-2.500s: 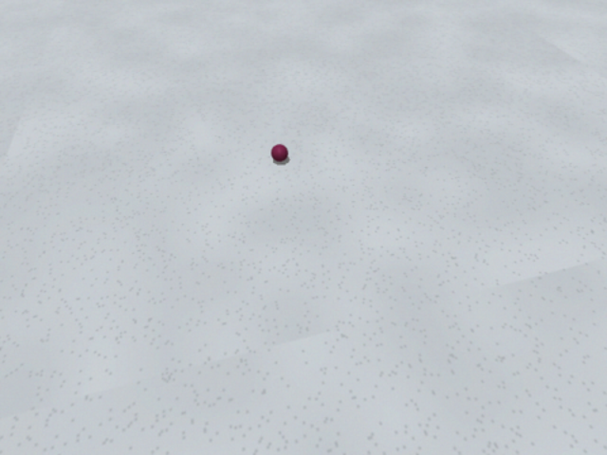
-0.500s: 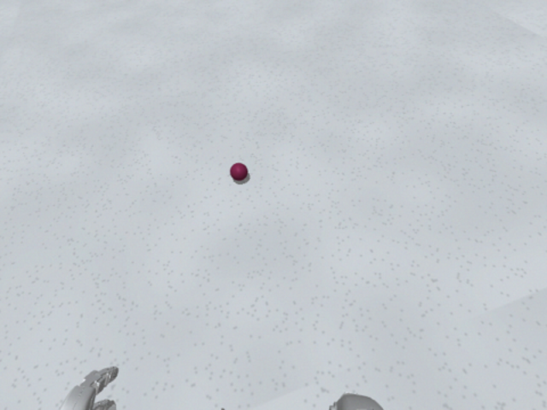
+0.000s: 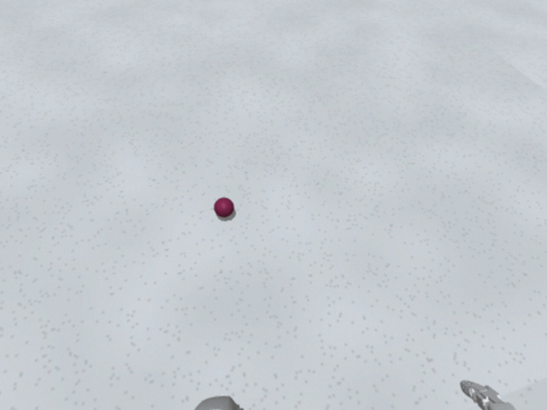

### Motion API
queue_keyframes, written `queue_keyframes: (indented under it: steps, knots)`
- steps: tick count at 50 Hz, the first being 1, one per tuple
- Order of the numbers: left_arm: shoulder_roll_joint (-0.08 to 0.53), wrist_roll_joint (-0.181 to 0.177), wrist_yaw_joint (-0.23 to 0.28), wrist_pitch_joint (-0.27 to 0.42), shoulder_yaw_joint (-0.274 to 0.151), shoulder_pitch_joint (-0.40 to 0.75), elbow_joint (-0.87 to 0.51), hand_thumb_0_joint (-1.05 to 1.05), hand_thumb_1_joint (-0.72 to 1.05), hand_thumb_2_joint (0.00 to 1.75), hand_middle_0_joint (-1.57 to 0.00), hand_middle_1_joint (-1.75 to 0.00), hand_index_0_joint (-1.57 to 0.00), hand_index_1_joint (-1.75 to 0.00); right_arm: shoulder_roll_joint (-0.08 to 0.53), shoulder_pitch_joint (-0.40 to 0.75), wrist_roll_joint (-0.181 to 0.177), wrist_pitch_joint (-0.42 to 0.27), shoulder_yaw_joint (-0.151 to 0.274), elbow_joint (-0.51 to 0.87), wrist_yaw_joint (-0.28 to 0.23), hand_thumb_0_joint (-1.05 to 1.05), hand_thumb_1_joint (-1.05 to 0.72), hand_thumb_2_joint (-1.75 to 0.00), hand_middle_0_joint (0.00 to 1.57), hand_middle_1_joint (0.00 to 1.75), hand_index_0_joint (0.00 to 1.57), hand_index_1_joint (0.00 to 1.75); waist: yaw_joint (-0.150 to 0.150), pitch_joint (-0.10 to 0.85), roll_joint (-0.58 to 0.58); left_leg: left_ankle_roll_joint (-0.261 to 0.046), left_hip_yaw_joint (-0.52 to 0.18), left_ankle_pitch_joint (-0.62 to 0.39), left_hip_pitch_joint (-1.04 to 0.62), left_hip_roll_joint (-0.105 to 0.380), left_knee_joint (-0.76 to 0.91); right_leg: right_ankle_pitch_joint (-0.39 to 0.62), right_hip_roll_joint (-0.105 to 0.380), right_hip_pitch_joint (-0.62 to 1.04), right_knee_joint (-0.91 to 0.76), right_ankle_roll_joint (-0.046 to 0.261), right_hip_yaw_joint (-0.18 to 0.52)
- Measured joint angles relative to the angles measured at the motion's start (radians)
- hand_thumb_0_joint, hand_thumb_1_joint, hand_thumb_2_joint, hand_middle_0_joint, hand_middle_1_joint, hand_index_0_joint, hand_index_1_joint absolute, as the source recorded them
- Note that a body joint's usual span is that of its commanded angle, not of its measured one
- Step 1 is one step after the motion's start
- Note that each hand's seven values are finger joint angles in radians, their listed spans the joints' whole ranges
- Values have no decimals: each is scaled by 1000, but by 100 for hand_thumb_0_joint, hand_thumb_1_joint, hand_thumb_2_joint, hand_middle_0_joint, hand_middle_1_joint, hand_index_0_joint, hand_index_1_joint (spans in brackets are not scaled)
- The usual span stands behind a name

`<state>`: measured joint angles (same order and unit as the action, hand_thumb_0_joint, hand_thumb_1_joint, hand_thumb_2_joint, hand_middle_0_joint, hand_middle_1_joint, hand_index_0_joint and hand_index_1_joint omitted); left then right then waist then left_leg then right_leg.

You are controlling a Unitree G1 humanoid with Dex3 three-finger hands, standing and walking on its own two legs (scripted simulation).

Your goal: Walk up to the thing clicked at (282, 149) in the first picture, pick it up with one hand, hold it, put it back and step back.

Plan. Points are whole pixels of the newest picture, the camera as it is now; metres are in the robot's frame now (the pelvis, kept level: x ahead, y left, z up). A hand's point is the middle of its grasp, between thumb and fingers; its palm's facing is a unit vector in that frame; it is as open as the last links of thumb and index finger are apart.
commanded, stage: walk up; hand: left
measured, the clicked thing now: (224, 207) +0.96 +0.23 -0.72
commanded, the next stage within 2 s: none
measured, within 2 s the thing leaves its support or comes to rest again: neither
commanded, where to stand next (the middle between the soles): +0.59 -0.02 m, yaw +1 degrees
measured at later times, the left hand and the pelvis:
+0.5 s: hand (165, 327) +0.25 +0.20 -0.10, palm faces +0.02 -0.90 -0.43, open 7.4 cm; pelvis +0.20 -0.08 +0.01, yaw +0 degrees
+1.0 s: hand (157, 275) +0.37 +0.25 -0.15, palm faces +0.04 -0.94 -0.34, open 7.4 cm; pelvis +0.36 -0.02 +0.01, yaw +5 degrees
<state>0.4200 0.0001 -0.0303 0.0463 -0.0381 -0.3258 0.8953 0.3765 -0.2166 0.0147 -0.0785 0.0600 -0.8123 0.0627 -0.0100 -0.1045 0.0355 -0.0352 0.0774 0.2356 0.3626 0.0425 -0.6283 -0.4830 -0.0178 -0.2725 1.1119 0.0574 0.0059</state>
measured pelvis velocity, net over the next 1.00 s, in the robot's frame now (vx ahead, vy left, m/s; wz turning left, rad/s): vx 0.36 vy -0.02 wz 0.08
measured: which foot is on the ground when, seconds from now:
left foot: down 0.00-0.36, up 0.38-0.82, down 0.84-1.00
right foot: up 0.00-0.30, down 0.32-0.88, up 0.90-1.00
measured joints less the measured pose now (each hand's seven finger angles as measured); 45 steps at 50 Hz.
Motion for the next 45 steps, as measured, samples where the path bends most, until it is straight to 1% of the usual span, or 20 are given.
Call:
queue_keyframes:
  steps: [2,5,9,11,13,16,17,18,19,21,22,24,28,32,37,41,42,43,44,45]
  knots:
    - [4,-5,-6,4,5,12,-8,1,91,90,-20,-30,-20,-30,-12,-21,-13,-3,-12,5,-11,0,-90,-89,20,30,20,30,11,-1,8,8,2,-3,-65,-4,60,57,9,-84,35,-2,32]
    - [12,-9,-17,9,0,31,-34,1,91,90,-20,-30,-20,-30,-18,-63,-19,-4,-25,1,-17,0,-90,-89,20,30,21,30,17,1,17,14,1,2,-144,-10,126,123,48,-181,-16,-20,50]
    - [18,0,-35,6,-12,50,-49,1,91,90,-20,-30,-20,-30,-11,-106,-14,0,-27,-9,-15,1,-90,-89,21,30,21,30,17,6,20,23,10,35,-228,-12,168,200,105,-242,-194,-47,28]
    - [17,5,-43,3,-18,61,-44,1,91,90,-20,-30,-20,-30,0,-120,-12,1,-24,-10,-11,1,-90,-89,21,30,21,30,23,8,15,33,15,59,-256,-12,171,248,123,-244,-306,-50,8]
    - [13,7,-49,3,-22,71,-37,1,91,90,-20,-30,-20,-30,15,-131,-12,4,-19,-11,-9,1,-90,-89,21,30,21,30,32,10,3,46,13,94,-274,-8,154,299,124,-224,-403,-45,-9]
    - [9,10,-52,18,-29,68,-33,1,91,90,-20,-30,-20,-30,39,-150,-12,19,-11,-16,-9,1,-90,-89,21,30,21,30,37,29,-22,59,3,185,-279,9,69,347,107,-148,-507,-40,-34]
    - [-1,13,-48,26,-34,71,-27,1,91,90,-20,-30,-20,-30,52,-148,-11,26,-6,-23,-11,1,-90,-89,21,30,21,30,32,29,-54,45,-7,227,-267,36,6,325,84,-138,-489,-43,-49]
    - [-10,17,-42,34,-37,74,-26,1,91,90,-20,-30,-20,-30,59,-142,-11,34,-1,-31,-15,1,-90,-89,21,30,21,30,30,23,-84,19,-34,241,-237,56,-89,291,65,-135,-454,-40,-70]
    - [-15,20,-37,42,-36,75,-31,0,91,90,-20,-30,-20,-30,60,-136,-12,42,1,-38,-19,1,-90,-89,20,30,21,30,26,20,-95,6,-69,248,-192,44,-205,261,61,-131,-427,-36,-81]
    - [-25,15,-30,48,-27,69,-40,0,91,90,-20,-30,-20,-30,58,-122,-12,54,-5,-52,-23,1,-90,-89,20,30,20,30,4,16,-91,0,-92,244,-99,-9,-406,233,70,-105,-423,-28,-80]
    - [-33,12,-26,49,-22,61,-41,0,91,90,-20,-30,-20,-30,61,-113,-15,56,-8,-59,-23,1,-90,-89,20,30,20,30,-5,16,-93,0,-95,220,-55,-26,-470,235,71,-81,-447,-26,-79]
    - [-47,7,-19,51,-12,40,-39,0,91,90,-20,-30,-20,-30,66,-94,-23,57,-9,-63,-20,1,-91,-89,20,30,20,30,-17,18,-104,-1,-105,159,20,-37,-509,252,66,-28,-518,-26,-82]
    - [-45,9,-14,52,-5,-4,-27,0,91,90,-20,-30,-20,-30,65,-74,-21,55,-2,-48,-4,1,-91,-89,20,30,20,30,-24,23,-115,14,-142,47,121,-22,-428,271,46,54,-629,-16,-97]
    - [-34,15,-11,53,-13,-32,-28,1,90,90,-20,-30,-21,-30,60,-74,-8,67,5,-54,9,1,-91,-89,20,30,20,30,-26,27,-110,38,-161,-10,157,-3,-278,255,34,115,-682,-15,-124]
    - [-13,18,-9,55,-24,-54,-38,1,90,90,-20,-30,-20,-30,49,-58,7,75,5,-65,22,1,-91,-89,20,30,20,30,-37,15,-87,33,-117,-47,127,26,-75,192,35,168,-670,-31,-146]
    - [4,16,-6,45,-23,-66,-38,1,90,90,-20,-30,-20,-30,38,-35,7,68,2,-57,29,1,-91,-89,20,30,20,30,-42,17,-64,8,-60,-49,61,28,28,108,49,194,-609,-56,-162]
    - [9,14,-5,42,-21,-71,-38,1,90,90,-20,-30,-20,-30,36,-29,8,64,2,-52,29,1,-91,-89,20,30,20,30,-42,20,-56,2,-48,-63,37,21,54,79,57,194,-580,-64,-163]
    - [17,13,-2,37,-20,-70,-35,1,90,90,-20,-30,-20,-30,27,-18,9,56,3,-48,27,1,-91,-89,20,30,20,30,-41,15,-32,4,-37,-91,25,3,52,46,80,188,-533,-66,-157]
    - [20,10,2,30,-19,-65,-30,1,90,90,-20,-30,-20,-30,20,-5,14,46,2,-40,24,1,-91,-89,20,30,20,30,-43,5,-6,5,-18,-74,18,-15,31,26,108,163,-452,-51,-139]
    - [12,6,4,21,-17,-58,-25,1,91,90,-20,-30,-20,-30,19,2,17,37,1,-24,19,1,-91,-89,20,30,20,30,-39,-1,-2,3,-11,-46,17,-19,4,14,104,120,-341,-39,-103]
